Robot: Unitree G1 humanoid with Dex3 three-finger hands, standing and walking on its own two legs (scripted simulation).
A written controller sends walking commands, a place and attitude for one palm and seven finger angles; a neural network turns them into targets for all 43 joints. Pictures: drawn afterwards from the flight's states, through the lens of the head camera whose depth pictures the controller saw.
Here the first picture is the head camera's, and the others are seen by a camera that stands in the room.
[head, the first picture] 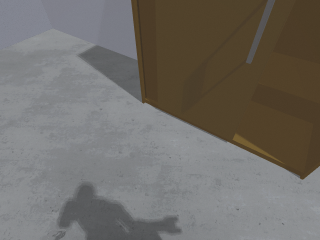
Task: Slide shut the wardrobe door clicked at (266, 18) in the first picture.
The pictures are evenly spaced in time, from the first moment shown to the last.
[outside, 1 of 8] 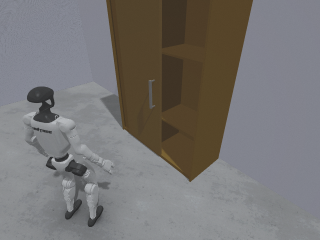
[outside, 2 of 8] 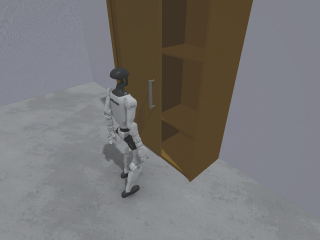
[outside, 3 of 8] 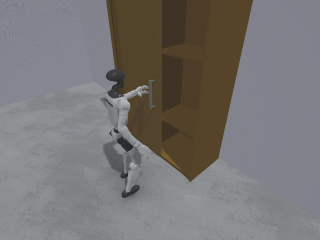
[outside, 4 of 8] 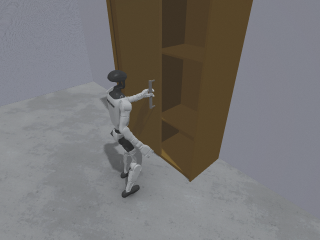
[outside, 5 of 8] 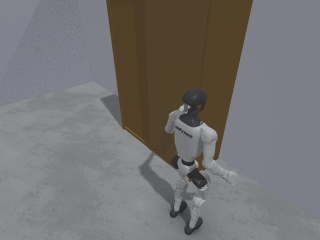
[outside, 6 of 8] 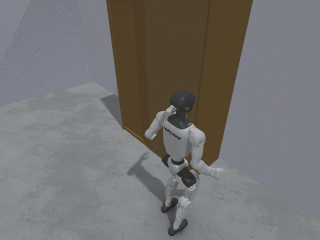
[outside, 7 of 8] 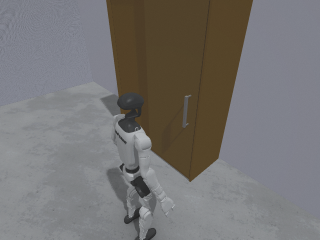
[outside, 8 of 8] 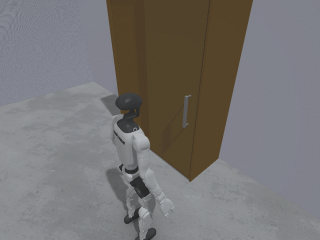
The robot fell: no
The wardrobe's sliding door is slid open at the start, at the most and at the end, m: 0.49 0.49 0.00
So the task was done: yes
